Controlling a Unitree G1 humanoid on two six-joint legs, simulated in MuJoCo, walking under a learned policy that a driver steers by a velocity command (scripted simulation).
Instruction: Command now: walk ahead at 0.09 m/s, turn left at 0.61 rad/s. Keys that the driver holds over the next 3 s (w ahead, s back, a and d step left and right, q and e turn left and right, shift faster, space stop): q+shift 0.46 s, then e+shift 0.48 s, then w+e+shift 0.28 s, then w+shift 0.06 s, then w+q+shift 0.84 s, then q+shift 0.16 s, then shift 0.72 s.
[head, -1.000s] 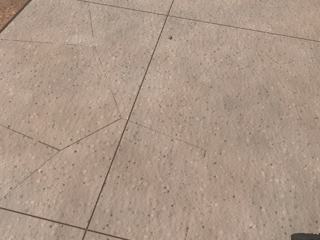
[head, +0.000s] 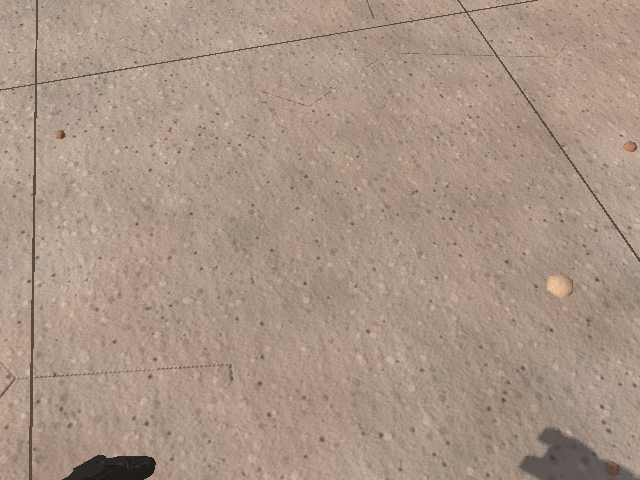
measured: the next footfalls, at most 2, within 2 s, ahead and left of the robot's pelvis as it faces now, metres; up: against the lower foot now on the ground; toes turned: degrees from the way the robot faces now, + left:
left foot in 0.26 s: +0.10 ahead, +0.15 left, +0.00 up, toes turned +19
right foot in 0.70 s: +0.20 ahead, -0.07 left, +0.00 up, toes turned +24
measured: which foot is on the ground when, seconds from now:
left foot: up 0.00-0.24, down 0.26-0.74, up 0.76-0.98, down 1.00-1.00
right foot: down 0.00-0.26, up 0.28-0.68, down 0.70-1.00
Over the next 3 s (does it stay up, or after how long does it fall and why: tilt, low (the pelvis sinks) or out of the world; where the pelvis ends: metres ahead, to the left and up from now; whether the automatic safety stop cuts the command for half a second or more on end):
stays up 1.14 0.13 0.00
